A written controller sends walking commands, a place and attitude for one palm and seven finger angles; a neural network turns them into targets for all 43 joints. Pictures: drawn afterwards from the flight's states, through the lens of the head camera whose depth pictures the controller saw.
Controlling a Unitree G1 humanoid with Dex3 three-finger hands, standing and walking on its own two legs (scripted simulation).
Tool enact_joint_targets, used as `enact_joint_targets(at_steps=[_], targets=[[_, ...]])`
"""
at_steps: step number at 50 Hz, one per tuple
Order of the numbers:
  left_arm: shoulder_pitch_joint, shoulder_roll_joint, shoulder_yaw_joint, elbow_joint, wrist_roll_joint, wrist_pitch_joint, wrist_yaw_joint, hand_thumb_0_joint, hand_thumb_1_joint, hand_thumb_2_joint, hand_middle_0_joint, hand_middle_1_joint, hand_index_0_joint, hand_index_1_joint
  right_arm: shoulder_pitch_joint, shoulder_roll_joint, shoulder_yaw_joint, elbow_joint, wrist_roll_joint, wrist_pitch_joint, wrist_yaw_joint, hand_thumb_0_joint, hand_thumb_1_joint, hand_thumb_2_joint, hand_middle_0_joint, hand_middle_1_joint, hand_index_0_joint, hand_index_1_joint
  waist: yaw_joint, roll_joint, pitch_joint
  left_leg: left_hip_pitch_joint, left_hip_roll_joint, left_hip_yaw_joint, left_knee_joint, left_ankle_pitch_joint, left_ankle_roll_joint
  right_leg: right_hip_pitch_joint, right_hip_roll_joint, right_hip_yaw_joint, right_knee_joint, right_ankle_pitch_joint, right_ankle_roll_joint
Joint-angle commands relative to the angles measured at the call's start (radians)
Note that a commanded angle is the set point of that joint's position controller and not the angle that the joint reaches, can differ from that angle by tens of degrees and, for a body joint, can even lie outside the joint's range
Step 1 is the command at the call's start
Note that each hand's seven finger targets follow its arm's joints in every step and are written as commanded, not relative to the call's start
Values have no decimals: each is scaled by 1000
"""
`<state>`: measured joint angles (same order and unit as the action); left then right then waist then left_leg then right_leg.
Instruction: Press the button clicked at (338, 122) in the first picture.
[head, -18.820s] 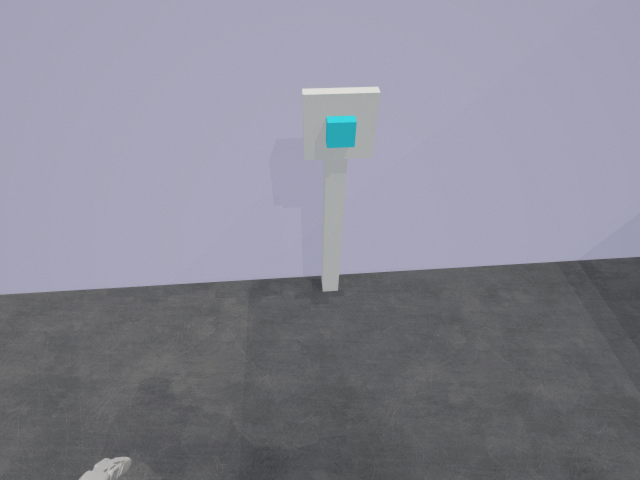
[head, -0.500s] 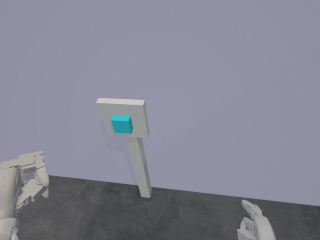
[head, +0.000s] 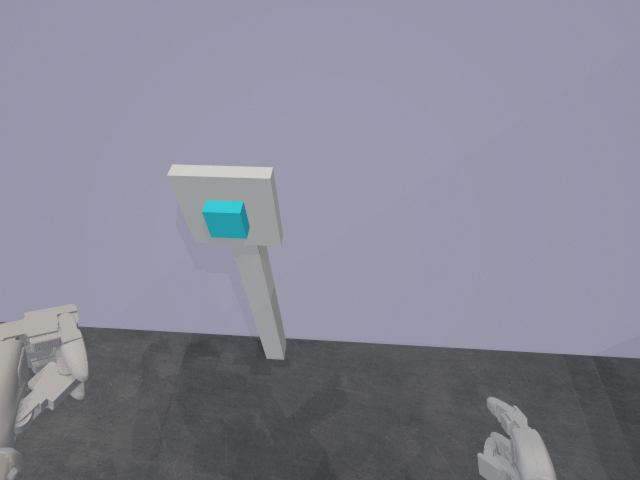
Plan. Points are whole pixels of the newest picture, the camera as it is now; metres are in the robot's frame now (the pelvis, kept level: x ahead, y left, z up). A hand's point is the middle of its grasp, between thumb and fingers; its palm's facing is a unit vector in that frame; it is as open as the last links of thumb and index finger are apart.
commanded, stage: step back with the hand held close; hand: left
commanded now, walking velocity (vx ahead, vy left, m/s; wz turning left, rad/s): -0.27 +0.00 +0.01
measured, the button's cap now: (227, 218) +0.55 +0.21 -0.04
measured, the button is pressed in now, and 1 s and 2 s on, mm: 0 0 0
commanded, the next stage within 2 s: stop stepping back and stand still in 1.12 s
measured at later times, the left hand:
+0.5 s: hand (1, 434) +0.13 +0.26 +0.15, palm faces +0.36 -0.82 -0.45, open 3.1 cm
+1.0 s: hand out of the picture +0.07 +0.21 +0.15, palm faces +0.14 -0.81 -0.57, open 3.1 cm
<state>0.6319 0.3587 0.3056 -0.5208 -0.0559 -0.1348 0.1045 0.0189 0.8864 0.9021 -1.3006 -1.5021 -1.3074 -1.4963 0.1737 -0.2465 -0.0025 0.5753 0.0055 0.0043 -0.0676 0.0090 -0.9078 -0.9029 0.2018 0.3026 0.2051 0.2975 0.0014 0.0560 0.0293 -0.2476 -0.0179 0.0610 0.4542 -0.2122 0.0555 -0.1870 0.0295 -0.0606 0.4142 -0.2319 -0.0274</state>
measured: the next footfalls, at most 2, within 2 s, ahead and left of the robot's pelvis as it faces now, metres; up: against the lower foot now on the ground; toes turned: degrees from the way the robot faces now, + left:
right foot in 0.94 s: -0.25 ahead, -0.11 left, +0.00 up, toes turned +3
left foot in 1.24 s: -0.11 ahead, +0.09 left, +0.00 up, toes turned +1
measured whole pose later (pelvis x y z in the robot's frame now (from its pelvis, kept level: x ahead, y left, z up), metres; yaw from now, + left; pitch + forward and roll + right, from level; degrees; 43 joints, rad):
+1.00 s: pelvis -0.15 -0.01 -0.02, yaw -1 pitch +6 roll -2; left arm 0.63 0.53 0.41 -0.73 -0.08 -0.23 0.09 0.02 0.89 0.90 -1.30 -1.50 -1.31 -1.50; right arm 0.01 -0.19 0.01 0.55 -0.03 -0.08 0.00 0.01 -0.91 -0.90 0.20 0.30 0.21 0.30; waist 0.02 0.00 0.10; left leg -0.56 0.02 0.06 0.36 0.10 0.06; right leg -0.18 0.09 -0.01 0.50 -0.44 -0.04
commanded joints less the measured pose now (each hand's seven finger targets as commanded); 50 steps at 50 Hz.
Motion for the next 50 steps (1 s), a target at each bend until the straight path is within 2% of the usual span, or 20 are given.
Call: enact_joint_targets(at_steps=[1,6,9,15,20,24,26,27,29,30,32,35,37,39,41,44,46,48,49,50], targets=[[21,206,182,-262,-13,-70,31,0,900,900,-1300,-1500,-1300,-1500,-114,-99,-38,-190,4,-39,-20,0,-900,-900,200,300,200,300,12,-24,-208,84,106,-138,-33,366,7,33,-90,87,17,326,31],[39,194,182,-235,-13,-71,33,0,900,900,-1300,-1500,-1300,-1500,-111,-105,-44,-190,3,-39,-21,0,-900,-900,200,300,200,300,14,11,-174,6,136,-176,-84,301,12,25,-64,79,62,219,29],[34,184,175,-234,-7,-74,32,0,900,900,-1300,-1500,-1300,-1500,-116,-118,-47,-195,0,-47,-19,0,-900,-900,200,300,200,300,15,26,-146,-96,152,-200,-126,148,23,54,-54,87,87,150,27],[7,183,178,-263,12,-91,36,0,900,900,-1300,-1500,-1300,-1500,-112,-121,-44,-208,1,-65,-18,0,-900,-900,200,300,200,300,5,-10,-103,-295,160,-232,-178,-210,47,125,-55,120,113,80,25],[-33,185,171,-294,19,-109,46,0,900,900,-1300,-1500,-1300,-1500,-95,-117,-45,-201,-7,-76,-16,0,-900,-900,200,300,200,300,-8,-44,-75,-255,111,-203,-79,-278,27,-12,-105,194,-12,-100,-5],[-42,191,162,-320,17,-129,61,0,900,900,-1300,-1500,-1300,-1500,-78,-118,-47,-181,-11,-88,-16,0,-900,-900,200,300,200,300,-17,-37,-89,-124,92,-197,2,-241,4,-160,-131,197,-73,-204,-27],[-40,189,159,-323,22,-138,67,0,900,900,-1300,-1500,-1300,-1500,-80,-117,-41,-178,-14,-94,-20,0,-900,-900,200,300,200,300,-18,-1,-73,-146,115,-230,-47,-261,11,-154,-102,158,-42,-195,-14],[-37,193,168,-327,27,-144,67,0,900,900,-1300,-1500,-1300,-1500,-91,-120,-40,-180,-16,-100,-23,0,-900,-900,200,300,200,300,-16,48,-71,-212,148,-266,-131,-296,24,-86,-61,127,16,-152,7],[-34,209,196,-331,43,-148,63,0,900,900,-1300,-1500,-1300,-1500,-115,-131,-40,-188,-20,-109,-28,0,-900,-900,200,300,200,300,1,158,-93,-421,252,-398,-325,-443,66,133,30,68,271,-33,35],[-42,211,200,-349,46,-151,59,0,900,900,-1300,-1500,-1300,-1500,-105,-121,-41,-187,-27,-113,-28,0,-900,-900,200,300,200,300,7,154,-115,-419,275,-421,-337,-404,75,144,38,74,348,-44,34],[-23,221,214,-345,41,-152,57,0,900,900,-1300,-1500,-1300,-1500,-92,-112,-49,-185,-30,-122,-21,0,-900,-900,200,300,200,300,9,104,-146,-311,287,-396,-281,-222,89,75,35,99,374,-108,28],[54,207,213,-310,21,-153,51,0,900,900,-1300,-1500,-1300,-1500,-83,-108,-50,-168,-32,-137,-8,0,-900,-900,200,300,200,300,10,57,-162,-192,270,-354,-224,-15,91,18,36,94,276,-191,23],[57,197,189,-315,9,-156,40,0,900,900,-1300,-1500,-1300,-1500,-75,-113,-48,-139,-34,-142,5,0,-900,-900,200,300,200,300,7,86,-176,-72,251,-328,-216,111,73,-37,44,72,188,-225,18],[40,204,183,-342,3,-168,36,0,900,900,-1300,-1500,-1300,-1500,-60,-115,-52,-107,-40,-148,14,0,-900,-900,200,300,200,300,9,129,-244,106,243,-295,-154,398,49,-81,35,68,74,-186,14],[32,219,174,-364,-6,-174,25,0,900,900,-1300,-1500,-1300,-1500,-39,-110,-50,-81,-42,-147,29,0,-900,-900,200,300,200,300,14,121,-345,337,234,-264,-79,749,20,-146,39,64,25,-153,22],[58,269,219,-408,-12,-178,20,0,900,900,-1300,-1500,-1300,-1500,-43,-110,-55,-94,-41,-143,43,0,-900,-900,200,300,200,300,19,135,-460,491,231,-231,-29,918,35,-171,47,66,50,-156,42],[85,288,252,-436,-29,-169,16,0,900,900,-1300,-1500,-1300,-1500,-71,-110,-54,-124,-32,-140,52,0,-900,-900,200,300,200,300,29,129,-481,444,241,-221,-50,829,47,-131,44,64,85,-196,44],[126,320,309,-442,-51,-160,13,0,900,900,-1300,-1500,-1300,-1500,-111,-108,-52,-158,-25,-123,55,0,-900,-900,200,300,200,300,46,100,-442,264,243,-197,-82,579,37,-43,22,57,31,-173,38],[159,333,342,-441,-60,-156,14,0,900,900,-1300,-1500,-1300,-1500,-122,-103,-49,-171,-21,-110,57,0,-900,-900,200,300,200,300,54,55,-430,191,212,-166,-51,457,15,-2,-6,61,-49,-50,33],[157,330,348,-428,-68,-161,12,0,900,900,-1300,-1500,-1300,-1500,-130,-78,-43,-183,-4,-86,55,0,-900,-900,200,300,200,300,38,-113,-378,138,127,-95,70,244,-17,-39,-109,151,-144,139,16]])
